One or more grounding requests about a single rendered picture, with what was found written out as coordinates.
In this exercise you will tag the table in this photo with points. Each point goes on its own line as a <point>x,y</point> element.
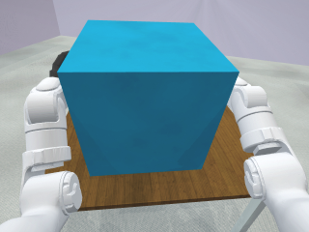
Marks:
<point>221,178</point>

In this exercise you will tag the robot left forearm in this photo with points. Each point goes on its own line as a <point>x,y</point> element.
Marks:
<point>45,125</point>

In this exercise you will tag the right robot upper arm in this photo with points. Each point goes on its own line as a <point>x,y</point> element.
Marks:
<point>278,181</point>

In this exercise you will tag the carton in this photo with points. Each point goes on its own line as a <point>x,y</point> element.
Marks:
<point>145,96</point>

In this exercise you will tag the robot left hand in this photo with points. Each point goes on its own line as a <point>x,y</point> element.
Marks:
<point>57,64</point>

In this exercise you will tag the robot right forearm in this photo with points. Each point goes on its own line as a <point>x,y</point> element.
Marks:
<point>259,132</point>

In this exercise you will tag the left robot upper arm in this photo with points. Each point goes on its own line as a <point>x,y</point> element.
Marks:
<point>46,203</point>

